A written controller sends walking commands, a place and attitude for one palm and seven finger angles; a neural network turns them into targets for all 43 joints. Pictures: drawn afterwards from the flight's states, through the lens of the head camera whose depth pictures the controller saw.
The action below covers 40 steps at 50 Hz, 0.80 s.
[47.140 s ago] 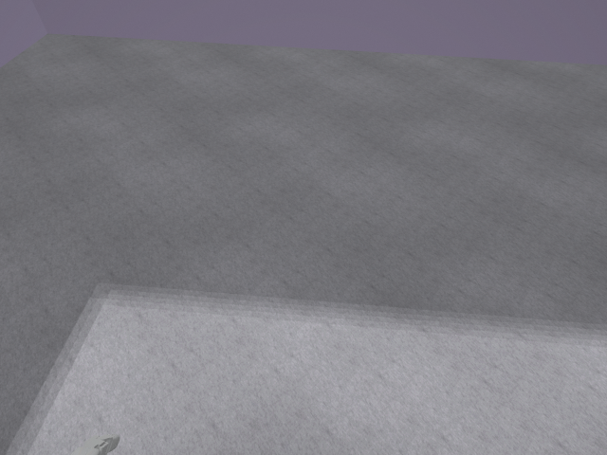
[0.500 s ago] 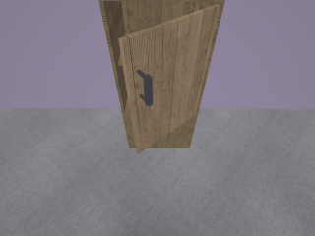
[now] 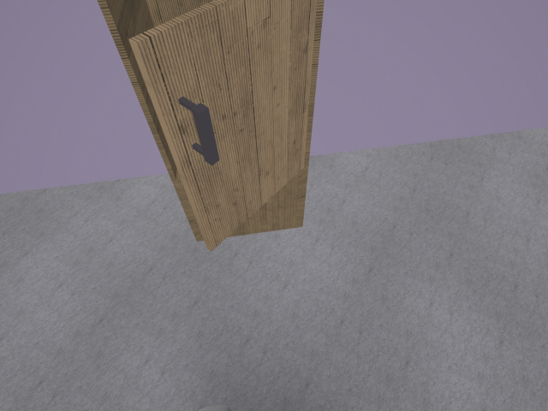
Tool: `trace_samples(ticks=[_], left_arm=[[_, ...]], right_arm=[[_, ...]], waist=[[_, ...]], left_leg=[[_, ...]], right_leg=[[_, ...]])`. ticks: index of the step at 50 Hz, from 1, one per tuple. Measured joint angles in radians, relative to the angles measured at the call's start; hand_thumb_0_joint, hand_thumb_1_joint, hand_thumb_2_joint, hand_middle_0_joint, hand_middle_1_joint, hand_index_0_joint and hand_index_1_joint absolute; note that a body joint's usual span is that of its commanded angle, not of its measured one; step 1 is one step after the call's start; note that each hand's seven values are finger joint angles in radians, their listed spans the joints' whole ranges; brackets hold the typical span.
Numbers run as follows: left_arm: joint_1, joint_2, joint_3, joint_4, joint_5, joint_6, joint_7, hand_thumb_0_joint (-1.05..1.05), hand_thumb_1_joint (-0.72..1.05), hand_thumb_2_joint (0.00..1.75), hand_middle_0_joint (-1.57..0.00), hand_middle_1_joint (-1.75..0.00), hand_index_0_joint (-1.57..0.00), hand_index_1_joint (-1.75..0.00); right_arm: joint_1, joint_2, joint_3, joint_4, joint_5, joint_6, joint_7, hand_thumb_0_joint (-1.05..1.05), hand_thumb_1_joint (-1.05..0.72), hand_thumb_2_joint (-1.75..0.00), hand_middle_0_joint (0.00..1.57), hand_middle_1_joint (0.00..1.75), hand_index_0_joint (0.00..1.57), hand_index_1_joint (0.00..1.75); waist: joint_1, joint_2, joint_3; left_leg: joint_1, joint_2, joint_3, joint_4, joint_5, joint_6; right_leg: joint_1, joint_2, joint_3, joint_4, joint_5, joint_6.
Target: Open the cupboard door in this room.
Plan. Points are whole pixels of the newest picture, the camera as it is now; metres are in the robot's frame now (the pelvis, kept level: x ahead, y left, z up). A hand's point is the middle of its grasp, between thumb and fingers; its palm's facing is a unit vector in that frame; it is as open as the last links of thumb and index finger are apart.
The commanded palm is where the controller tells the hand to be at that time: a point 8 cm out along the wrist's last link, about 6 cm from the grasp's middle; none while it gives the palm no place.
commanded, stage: walk to a spot facing it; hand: left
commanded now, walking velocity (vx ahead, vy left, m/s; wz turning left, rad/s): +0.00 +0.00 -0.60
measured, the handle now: (199, 131) +0.54 +0.18 +0.07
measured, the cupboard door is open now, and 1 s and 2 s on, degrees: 40 40 40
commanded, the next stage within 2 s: none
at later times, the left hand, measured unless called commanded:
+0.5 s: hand out of the picture +0.09 +0.17 -0.15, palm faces -0.16 -0.95 -0.26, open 7.4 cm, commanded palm none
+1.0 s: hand (240, 331) +0.26 +0.09 -0.15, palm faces -0.56 -0.77 -0.30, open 7.4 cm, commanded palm none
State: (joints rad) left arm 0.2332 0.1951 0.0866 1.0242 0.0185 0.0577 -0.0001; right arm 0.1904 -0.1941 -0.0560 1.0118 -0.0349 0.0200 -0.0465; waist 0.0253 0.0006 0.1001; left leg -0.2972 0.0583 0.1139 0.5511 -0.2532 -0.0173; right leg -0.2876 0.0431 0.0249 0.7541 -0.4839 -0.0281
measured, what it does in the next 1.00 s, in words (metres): steps on the spot, turning right: left foot, then right foot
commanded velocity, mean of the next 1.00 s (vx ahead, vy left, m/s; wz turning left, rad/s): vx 0.00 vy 0.00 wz -0.60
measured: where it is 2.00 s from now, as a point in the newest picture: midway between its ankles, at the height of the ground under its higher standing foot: outside the picture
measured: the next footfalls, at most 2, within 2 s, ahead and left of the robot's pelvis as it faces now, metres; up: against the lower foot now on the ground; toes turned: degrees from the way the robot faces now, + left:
left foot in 0.60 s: +0.12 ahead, +0.12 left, +0.00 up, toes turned -23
right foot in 0.94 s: +0.01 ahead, -0.14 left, +0.00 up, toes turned -37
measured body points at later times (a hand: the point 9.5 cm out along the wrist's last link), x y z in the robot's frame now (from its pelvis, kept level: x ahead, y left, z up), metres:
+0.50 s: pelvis +0.02 -0.01 +0.01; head +0.08 -0.03 +0.46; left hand +0.10 +0.22 -0.13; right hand +0.10 -0.28 -0.13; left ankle +0.05 +0.14 -0.67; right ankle -0.03 -0.09 -0.73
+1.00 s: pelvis +0.03 -0.02 -0.01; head +0.08 -0.07 +0.44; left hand +0.29 +0.13 -0.13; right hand -0.11 -0.26 -0.16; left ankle +0.07 +0.13 -0.70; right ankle -0.02 -0.12 -0.73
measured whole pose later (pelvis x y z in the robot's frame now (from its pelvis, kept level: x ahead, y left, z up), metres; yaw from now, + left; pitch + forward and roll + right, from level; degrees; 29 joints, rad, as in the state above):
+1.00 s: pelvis +0.03 -0.02 -0.01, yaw -36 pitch +1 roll +0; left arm 0.12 0.26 0.08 0.88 0.02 0.01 -0.02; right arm 0.26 -0.27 -0.06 0.93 -0.02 0.05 -0.02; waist -0.02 0.04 0.13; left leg -0.34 0.12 0.08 0.90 -0.53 -0.06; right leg -0.35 0.00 -0.03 0.65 -0.31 -0.02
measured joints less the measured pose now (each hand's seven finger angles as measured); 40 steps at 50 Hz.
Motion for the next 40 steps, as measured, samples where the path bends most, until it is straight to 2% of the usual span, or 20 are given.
trace_samples(ticks=[2, 3, 4, 6, 8, 12, 18, 24, 27, 29, 30, 31, 33, 36, 38, 40], left_arm=[[-0.008, 0.003, 0.003, -0.020, 0.001, -0.004, -0.006, 0.00, 0.91, 0.90, -0.20, -0.30, -0.19, -0.30], [-0.005, 0.008, 0.004, -0.034, 0.002, -0.011, -0.009, 0.00, 0.91, 0.90, -0.20, -0.30, -0.19, -0.30], [-0.005, 0.012, 0.006, -0.041, 0.007, -0.021, -0.006, 0.00, 0.91, 0.90, -0.20, -0.30, -0.19, -0.30], [-0.012, 0.011, 0.003, -0.047, 0.008, -0.028, 0.001, 0.00, 0.91, 0.90, -0.20, -0.29, -0.19, -0.30], [-0.008, 0.008, 0.001, -0.052, 0.006, -0.033, 0.010, 0.00, 0.91, 0.90, -0.20, -0.29, -0.19, -0.30], [0.011, -0.002, -0.005, -0.054, 0.001, -0.039, 0.022, 0.00, 0.91, 0.90, -0.20, -0.30, -0.20, -0.30], [0.034, -0.020, -0.009, -0.062, 0.003, -0.038, 0.026, 0.00, 0.91, 0.90, -0.20, -0.30, -0.20, -0.30], [0.047, -0.019, -0.005, -0.075, 0.010, -0.036, 0.024, 0.00, 0.91, 0.90, -0.21, -0.30, -0.20, -0.30], [0.049, -0.005, 0.000, -0.079, 0.012, -0.029, 0.023, 0.00, 0.91, 0.90, -0.21, -0.30, -0.20, -0.30], [0.052, 0.006, 0.003, -0.080, 0.008, -0.023, 0.022, 0.00, 0.91, 0.90, -0.21, -0.30, -0.20, -0.30], [0.060, 0.008, 0.003, -0.085, 0.003, -0.020, 0.020, 0.00, 0.91, 0.90, -0.21, -0.30, -0.20, -0.30], [0.054, 0.014, 0.004, -0.086, -0.001, -0.017, 0.016, 0.00, 0.91, 0.90, -0.21, -0.30, -0.20, -0.30], [0.026, 0.041, 0.013, -0.089, 0.004, -0.012, 0.007, 0.00, 0.91, 0.90, -0.20, -0.30, -0.20, -0.30], [-0.015, 0.066, 0.020, -0.100, 0.007, -0.010, -0.006, 0.01, 0.91, 0.90, -0.20, -0.30, -0.20, -0.30], [-0.036, 0.074, 0.020, -0.114, 0.005, -0.006, -0.015, 0.01, 0.91, 0.90, -0.20, -0.29, -0.19, -0.30], [-0.054, 0.077, 0.017, -0.126, 0.004, -0.004, -0.024, 0.01, 0.91, 0.90, -0.20, -0.29, -0.19, -0.30]], right_arm=[[0.000, -0.011, -0.002, -0.011, -0.002, 0.003, 0.003, 0.00, -0.90, -0.90, 0.20, 0.30, 0.21, 0.30], [0.003, -0.016, -0.004, -0.017, 0.000, 0.007, 0.005, 0.00, -0.90, -0.90, 0.20, 0.30, 0.21, 0.30], [0.000, -0.019, -0.007, -0.019, 0.004, 0.014, 0.007, 0.00, -0.90, -0.90, 0.20, 0.30, 0.21, 0.30], [-0.011, -0.028, -0.015, -0.016, 0.009, 0.032, 0.014, 0.01, -0.91, -0.90, 0.20, 0.30, 0.21, 0.30], [-0.031, -0.033, -0.020, -0.015, 0.010, 0.042, 0.017, 0.01, -0.91, -0.90, 0.20, 0.30, 0.20, 0.30], [-0.068, -0.032, -0.022, -0.041, 0.015, 0.040, 0.017, 0.01, -0.91, -0.90, 0.20, 0.30, 0.20, 0.30], [-0.115, -0.022, -0.017, -0.077, 0.021, 0.039, 0.013, 0.01, -0.91, -0.90, 0.20, 0.30, 0.20, 0.30], [-0.148, -0.004, -0.009, -0.105, 0.029, 0.031, 0.013, 0.01, -0.91, -0.90, 0.20, 0.30, 0.20, 0.30], [-0.153, 0.008, -0.003, -0.124, 0.034, 0.020, 0.014, 0.01, -0.91, -0.90, 0.20, 0.30, 0.20, 0.30], [-0.145, 0.013, 0.004, -0.138, 0.036, 0.007, 0.015, 0.01, -0.91, -0.90, 0.20, 0.30, 0.20, 0.30], [-0.131, 0.006, 0.010, -0.150, 0.033, -0.004, 0.015, 0.01, -0.91, -0.90, 0.20, 0.30, 0.20, 0.30], [-0.120, 0.003, 0.011, -0.156, 0.028, -0.015, 0.012, 0.01, -0.91, -0.90, 0.20, 0.30, 0.20, 0.30], [-0.103, 0.013, 0.020, -0.157, 0.013, -0.017, 0.009, 0.00, -0.91, -0.90, 0.20, 0.30, 0.20, 0.30], [-0.058, 0.016, 0.034, -0.155, 0.002, -0.018, 0.009, 0.00, -0.90, -0.90, 0.20, 0.30, 0.21, 0.30], [-0.029, 0.012, 0.036, -0.146, 0.000, -0.015, 0.010, 0.00, -0.90, -0.90, 0.20, 0.30, 0.21, 0.30], [-0.003, 0.004, 0.034, -0.135, -0.001, -0.013, 0.012, 0.00, -0.90, -0.90, 0.20, 0.30, 0.21, 0.30]], waist=[[0.002, 0.017, 0.003], [0.002, 0.020, -0.003], [0.001, 0.024, -0.003], [-0.003, 0.035, 0.003], [0.000, 0.033, 0.008], [0.000, 0.018, 0.007], [0.008, 0.007, -0.003], [0.030, -0.014, -0.006], [0.033, -0.032, -0.009], [0.027, -0.039, -0.016], [0.022, -0.021, -0.031], [0.016, -0.014, -0.038], [0.025, -0.043, -0.019], [0.025, -0.044, 0.000], [0.022, -0.032, 0.008], [0.012, -0.019, 0.013]], left_leg=[[-0.006, 0.021, 0.016, 0.017, -0.007, -0.013], [-0.020, 0.029, 0.022, 0.045, -0.020, -0.020], [-0.047, 0.035, 0.014, 0.107, -0.076, -0.024], [-0.108, 0.016, -0.046, 0.295, -0.190, -0.022], [-0.156, -0.006, -0.083, 0.449, -0.200, -0.024], [-0.194, -0.026, -0.108, 0.551, -0.161, -0.037], [-0.191, -0.035, -0.142, 0.511, -0.155, -0.046], [-0.156, -0.055, -0.153, 0.387, -0.188, -0.040], [-0.117, -0.070, -0.155, 0.265, -0.173, -0.033], [-0.059, -0.073, -0.155, 0.108, -0.092, -0.026], [-0.022, -0.052, -0.169, 0.012, -0.026, -0.004], [-0.015, -0.042, -0.170, -0.008, -0.038, 0.009], [-0.017, -0.044, -0.138, 0.025, -0.060, 0.014], [0.013, -0.021, -0.109, -0.001, -0.050, 0.008], [0.036, 0.001, -0.089, -0.028, -0.040, 0.005], [0.055, 0.022, -0.065, -0.044, -0.038, 0.000]], right_leg=[[-0.002, -0.014, -0.030, -0.021, 0.029, 0.006], [0.016, -0.022, -0.031, -0.094, 0.091, 0.005], [0.013, -0.017, -0.030, -0.106, 0.114, -0.006], [0.014, -0.001, -0.032, -0.098, 0.105, -0.040], [0.030, 0.011, -0.013, -0.134, 0.117, -0.057], [0.060, 0.030, 0.042, -0.224, 0.175, -0.063], [0.080, 0.059, 0.117, -0.287, 0.213, -0.063], [0.082, 0.079, 0.187, -0.288, 0.214, -0.052], [0.075, 0.086, 0.222, -0.272, 0.204, -0.039], [0.061, 0.096, 0.241, -0.241, 0.185, -0.025], [0.040, 0.119, 0.239, -0.207, 0.169, -0.018], [0.003, 0.118, 0.208, -0.129, 0.089, -0.001], [-0.080, 0.073, 0.128, 0.084, -0.031, 0.034], [-0.172, 0.016, 0.035, 0.301, -0.044, 0.065], [-0.197, -0.019, -0.006, 0.321, -0.021, 0.076], [-0.195, -0.046, -0.034, 0.262, 0.000, 0.079]])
